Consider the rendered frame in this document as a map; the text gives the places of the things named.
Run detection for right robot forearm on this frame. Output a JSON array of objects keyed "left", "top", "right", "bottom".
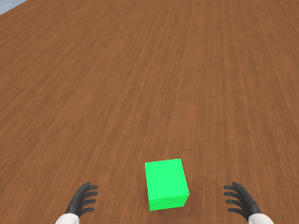
[{"left": 248, "top": 213, "right": 274, "bottom": 224}]

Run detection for carton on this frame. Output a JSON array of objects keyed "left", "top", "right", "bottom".
[{"left": 145, "top": 159, "right": 190, "bottom": 211}]

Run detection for left robot forearm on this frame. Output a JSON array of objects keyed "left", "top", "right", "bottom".
[{"left": 55, "top": 213, "right": 79, "bottom": 224}]

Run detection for robot left hand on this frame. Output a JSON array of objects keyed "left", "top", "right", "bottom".
[{"left": 65, "top": 182, "right": 98, "bottom": 218}]

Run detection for robot right hand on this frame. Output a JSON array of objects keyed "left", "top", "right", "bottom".
[{"left": 223, "top": 182, "right": 262, "bottom": 222}]

